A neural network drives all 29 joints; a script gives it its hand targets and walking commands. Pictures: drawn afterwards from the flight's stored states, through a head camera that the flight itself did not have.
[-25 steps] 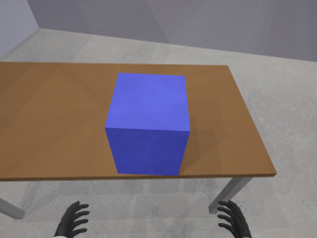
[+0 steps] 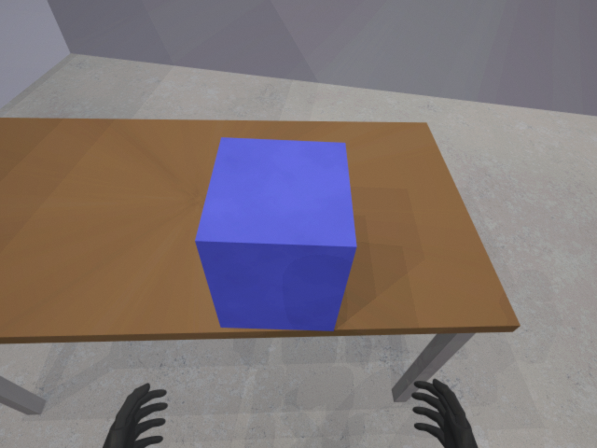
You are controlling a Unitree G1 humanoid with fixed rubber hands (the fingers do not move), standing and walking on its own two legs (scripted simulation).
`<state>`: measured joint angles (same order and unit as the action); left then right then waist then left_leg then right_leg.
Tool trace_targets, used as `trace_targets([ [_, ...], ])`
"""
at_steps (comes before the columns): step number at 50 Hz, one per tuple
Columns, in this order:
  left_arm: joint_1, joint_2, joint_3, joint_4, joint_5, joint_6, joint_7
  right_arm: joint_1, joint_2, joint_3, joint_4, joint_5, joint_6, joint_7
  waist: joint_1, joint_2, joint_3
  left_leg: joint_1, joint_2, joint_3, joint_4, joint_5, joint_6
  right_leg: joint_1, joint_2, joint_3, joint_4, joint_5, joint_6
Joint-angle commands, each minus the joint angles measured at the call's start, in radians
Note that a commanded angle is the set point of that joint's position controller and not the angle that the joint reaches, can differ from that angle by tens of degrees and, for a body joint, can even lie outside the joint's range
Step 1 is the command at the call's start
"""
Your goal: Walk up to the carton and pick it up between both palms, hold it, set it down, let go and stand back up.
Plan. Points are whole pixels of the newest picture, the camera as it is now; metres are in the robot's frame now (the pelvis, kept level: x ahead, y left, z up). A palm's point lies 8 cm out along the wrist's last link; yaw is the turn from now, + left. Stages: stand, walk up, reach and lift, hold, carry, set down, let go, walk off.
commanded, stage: let go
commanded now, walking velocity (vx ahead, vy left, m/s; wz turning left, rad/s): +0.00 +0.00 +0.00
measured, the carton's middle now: (280, 239) +0.44 +0.04 -0.01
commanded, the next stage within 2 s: stand in 0.02 s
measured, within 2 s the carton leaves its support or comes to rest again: neither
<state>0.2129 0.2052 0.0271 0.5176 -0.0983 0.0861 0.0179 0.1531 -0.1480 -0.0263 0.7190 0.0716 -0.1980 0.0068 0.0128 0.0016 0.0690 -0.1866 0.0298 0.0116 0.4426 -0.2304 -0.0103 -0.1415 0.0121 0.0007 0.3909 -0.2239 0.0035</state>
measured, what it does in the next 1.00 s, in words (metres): stands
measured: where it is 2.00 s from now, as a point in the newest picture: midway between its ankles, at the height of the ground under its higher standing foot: outside the picture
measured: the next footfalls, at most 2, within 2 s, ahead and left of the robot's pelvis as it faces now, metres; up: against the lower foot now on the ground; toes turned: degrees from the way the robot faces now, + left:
none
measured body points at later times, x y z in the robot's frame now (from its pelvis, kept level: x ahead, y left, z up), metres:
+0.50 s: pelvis +0.01 +0.00 +0.00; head +0.00 +0.01 +0.45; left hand +0.12 +0.30 -0.10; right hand +0.15 -0.27 -0.09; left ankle +0.01 +0.12 -0.74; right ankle -0.01 -0.12 -0.74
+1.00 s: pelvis +0.01 +0.00 +0.00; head -0.01 +0.00 +0.45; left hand +0.10 +0.31 -0.11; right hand +0.14 -0.27 -0.11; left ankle +0.01 +0.12 -0.74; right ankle -0.01 -0.12 -0.74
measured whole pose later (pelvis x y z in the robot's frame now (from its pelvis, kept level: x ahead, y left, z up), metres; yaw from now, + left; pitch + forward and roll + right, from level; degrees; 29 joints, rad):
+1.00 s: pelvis +0.01 +0.00 +0.00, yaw +0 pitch -1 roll -1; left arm 0.21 0.36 0.03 0.91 -0.05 0.00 -0.01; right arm 0.21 -0.30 -0.03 0.79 0.07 -0.03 0.01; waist 0.01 0.03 -0.02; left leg -0.19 0.03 0.01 0.46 -0.25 -0.01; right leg -0.14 0.01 0.00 0.41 -0.24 0.00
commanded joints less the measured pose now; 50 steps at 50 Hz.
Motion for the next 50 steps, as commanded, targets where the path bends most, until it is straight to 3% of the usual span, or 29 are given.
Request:
trace_targets([
  [1, -0.132, 0.104, -0.007, -0.114, 0.087, -0.013, 0.014, -0.096, -0.194, -0.066, -0.044, -0.099, -0.036, 0.025, -0.029, 0.041, -0.154, 0.207, -0.017, 0.073, -0.075, 0.171, -0.028, -0.063, 0.029, -0.042, -0.040, 0.087, -0.015],
  [2, -0.022, 0.327, 0.094, -0.031, 0.157, -0.077, 0.013, 0.009, -0.317, -0.079, 0.016, -0.117, 0.046, -0.007, 0.010, 0.057, -0.298, 0.042, 0.056, -0.047, 0.031, 0.294, -0.012, 0.082, -0.083, 0.056, 0.051, 0.217, -0.004],
  [4, 0.003, 0.332, 0.100, 0.017, 0.149, -0.101, 0.008, -0.035, -0.330, -0.076, -0.010, -0.125, 0.103, -0.020, 0.014, -0.025, -0.219, -0.034, 0.054, -0.049, 0.012, 0.191, 0.010, 0.056, -0.099, 0.073, 0.040, 0.206, -0.005],
  [5, -0.022, 0.305, 0.094, 0.027, 0.157, -0.108, 0.005, -0.003, -0.306, -0.055, -0.001, -0.123, 0.118, -0.018, 0.002, -0.023, -0.190, -0.047, 0.044, -0.049, -0.010, 0.149, 0.007, 0.051, -0.097, 0.069, 0.031, 0.159, -0.001],
  [6, -0.025, 0.262, 0.090, 0.032, 0.150, -0.114, -0.001, -0.049, -0.318, -0.064, -0.013, -0.124, 0.119, -0.020, 0.018, -0.011, -0.182, -0.026, 0.049, -0.052, 0.000, 0.110, 0.020, 0.012, -0.091, 0.086, 0.010, 0.104, -0.009],
  [7, -0.059, 0.271, 0.076, 0.052, 0.149, -0.114, -0.007, -0.039, -0.313, -0.059, -0.022, -0.128, 0.122, -0.025, 0.002, 0.023, -0.161, -0.034, 0.052, -0.058, -0.017, 0.089, 0.024, -0.003, -0.105, 0.086, 0.002, 0.099, -0.015],
  [9, -0.051, 0.289, 0.071, 0.079, 0.148, -0.123, -0.010, -0.031, -0.319, -0.053, -0.009, -0.130, 0.134, -0.016, -0.007, 0.024, -0.131, -0.055, 0.052, -0.062, -0.023, 0.064, 0.028, -0.024, -0.095, 0.088, -0.015, 0.076, -0.012],
  [10, -0.053, 0.277, 0.072, 0.094, 0.149, -0.128, -0.015, -0.032, -0.327, -0.050, -0.010, -0.141, 0.131, -0.012, 0.006, 0.082, -0.128, -0.075, 0.046, -0.075, -0.036, 0.042, 0.038, -0.002, -0.090, 0.086, -0.014, 0.071, -0.012],
  [12, -0.048, 0.322, 0.073, 0.117, 0.150, -0.127, -0.019, -0.031, -0.347, -0.056, -0.003, -0.130, 0.140, -0.004, 0.011, -0.006, -0.142, -0.025, 0.058, -0.083, -0.026, 0.055, 0.038, -0.031, -0.090, 0.082, -0.022, 0.070, -0.020],
  [15, -0.041, 0.318, 0.055, 0.146, 0.149, -0.142, -0.024, 0.017, -0.375, -0.058, -0.002, -0.126, 0.143, -0.010, 0.002, 0.060, -0.147, -0.039, 0.054, -0.081, -0.033, 0.107, 0.043, 0.012, -0.103, 0.099, -0.015, 0.129, -0.025],
  [16, -0.027, 0.336, 0.058, 0.171, 0.141, -0.146, -0.024, 0.020, -0.357, -0.042, -0.001, -0.123, 0.146, -0.008, 0.006, 0.009, -0.119, 0.003, 0.072, -0.093, -0.040, 0.119, 0.053, -0.026, -0.110, 0.113, -0.028, 0.125, -0.031],
  [18, -0.055, 0.336, 0.060, 0.178, 0.145, -0.147, -0.023, -0.004, -0.367, -0.047, -0.012, -0.129, 0.142, -0.007, 0.005, 0.082, -0.148, -0.017, 0.064, -0.082, -0.040, 0.149, 0.045, 0.024, -0.113, 0.108, -0.013, 0.178, -0.026],
  [20, -0.054, 0.350, 0.058, 0.201, 0.149, -0.139, -0.020, -0.021, -0.394, -0.051, -0.014, -0.127, 0.144, -0.010, 0.011, 0.024, -0.138, -0.016, 0.077, -0.097, -0.060, 0.094, 0.051, 0.008, -0.106, 0.102, -0.030, 0.131, -0.031],
  [21, -0.043, 0.371, 0.059, 0.206, 0.143, -0.144, -0.023, 0.015, -0.395, -0.050, 0.000, -0.119, 0.151, -0.012, 0.005, 0.060, -0.155, 0.006, 0.073, -0.089, -0.057, 0.120, 0.054, 0.011, -0.116, 0.117, -0.029, 0.119, -0.034],
  [22, -0.033, 0.339, 0.058, 0.225, 0.143, -0.139, -0.020, 0.002, -0.394, -0.052, -0.013, -0.128, 0.143, -0.012, 0.012, 0.029, -0.132, -0.007, 0.071, -0.092, -0.046, 0.136, 0.052, 0.003, -0.105, 0.107, -0.033, 0.126, -0.028],
  [23, -0.062, 0.358, 0.058, 0.223, 0.142, -0.140, -0.025, 0.007, -0.382, -0.045, -0.003, -0.124, 0.148, -0.013, -0.001, 0.082, -0.124, -0.017, 0.080, -0.090, -0.048, 0.124, 0.052, -0.010, -0.124, 0.122, -0.039, 0.138, -0.043],
  [26, -0.047, 0.360, 0.045, 0.258, 0.150, -0.145, -0.027, 0.008, -0.400, -0.048, 0.003, -0.116, 0.149, -0.012, 0.002, 0.025, -0.112, 0.000, 0.078, -0.100, -0.060, 0.154, 0.057, -0.005, -0.109, 0.097, -0.036, 0.129, -0.031],
  [30, -0.034, 0.346, 0.039, 0.271, 0.136, -0.146, -0.028, -0.027, -0.401, -0.047, -0.002, -0.119, 0.141, -0.012, 0.010, 0.077, -0.114, -0.015, 0.078, -0.104, -0.063, 0.135, 0.050, -0.002, -0.109, 0.102, -0.038, 0.158, -0.032],
  [33, -0.089, 0.342, 0.044, 0.287, 0.134, -0.145, -0.025, 0.014, -0.401, -0.046, 0.017, -0.116, 0.145, -0.016, 0.002, 0.042, -0.140, 0.013, 0.077, -0.099, -0.046, 0.168, 0.050, 0.012, -0.114, 0.109, -0.047, 0.183, -0.036],
  [34, -0.049, 0.365, 0.050, 0.292, 0.139, -0.148, -0.021, 0.023, -0.405, -0.048, 0.024, -0.112, 0.148, -0.017, -0.008, 0.091, -0.161, 0.052, 0.090, -0.101, -0.048, 0.194, 0.054, 0.012, -0.120, 0.120, -0.047, 0.195, -0.042],
  [35, -0.054, 0.369, 0.050, 0.312, 0.137, -0.146, -0.022, 0.011, -0.388, -0.037, 0.025, -0.109, 0.151, -0.014, -0.008, 0.066, -0.153, 0.053, 0.083, -0.086, -0.044, 0.192, 0.049, 0.014, -0.113, 0.109, -0.046, 0.206, -0.036],
  [36, -0.044, 0.374, 0.046, 0.308, 0.133, -0.147, -0.025, 0.000, -0.396, -0.045, 0.021, -0.118, 0.151, -0.019, -0.002, 0.104, -0.114, 0.015, 0.087, -0.095, -0.055, 0.193, 0.047, 0.000, -0.122, 0.110, -0.045, 0.215, -0.038],
  [37, -0.061, 0.358, 0.045, 0.314, 0.137, -0.148, -0.023, 0.003, -0.381, -0.037, 0.024, -0.106, 0.144, -0.019, -0.003, 0.063, -0.147, 0.026, 0.095, -0.108, -0.063, 0.181, 0.050, 0.018, -0.121, 0.109, -0.038, 0.189, -0.035],
  [39, -0.055, 0.365, 0.047, 0.320, 0.132, -0.141, -0.027, 0.008, -0.403, -0.035, 0.044, -0.115, 0.147, -0.020, 0.014, 0.081, -0.119, 0.015, 0.088, -0.098, -0.064, 0.156, 0.051, 0.010, -0.119, 0.109, -0.047, 0.155, -0.039],
  [42, -0.072, 0.363, 0.053, 0.329, 0.139, -0.140, -0.026, 0.013, -0.391, -0.036, 0.048, -0.112, 0.148, -0.016, -0.003, 0.062, -0.122, 0.025, 0.093, -0.095, -0.082, 0.117, 0.045, 0.002, -0.112, 0.111, -0.045, 0.110, -0.036],
  [43, -0.062, 0.368, 0.051, 0.340, 0.142, -0.139, -0.023, -0.003, -0.407, -0.040, 0.053, -0.116, 0.151, -0.014, -0.003, 0.034, -0.106, 0.018, 0.092, -0.106, -0.072, 0.116, 0.052, -0.014, -0.101, 0.101, -0.059, 0.132, -0.030],
  [48, -0.071, 0.352, 0.043, 0.354, 0.132, -0.139, -0.025, 0.007, -0.425, -0.052, 0.063, -0.121, 0.145, -0.022, 0.000, 0.070, -0.118, 0.029, 0.087, -0.088, -0.059, 0.193, 0.045, 0.005, -0.118, 0.108, -0.056, 0.192, -0.047],
  [49, -0.049, 0.373, 0.056, 0.343, 0.129, -0.142, -0.025, -0.013, -0.399, -0.047, 0.053, -0.113, 0.148, -0.021, 0.016, 0.020, -0.132, 0.039, 0.097, -0.103, -0.057, 0.215, 0.047, 0.013, -0.120, 0.101, -0.047, 0.213, -0.039],
  [50, -0.051, 0.360, 0.041, 0.365, 0.134, -0.138, -0.022, -0.024, -0.418, -0.047, 0.062, -0.117, 0.151, -0.023, 0.009, 0.035, -0.088, 0.025, 0.096, -0.106, -0.066, 0.202, 0.046, -0.012, -0.119, 0.106, -0.051, 0.187, -0.041],
])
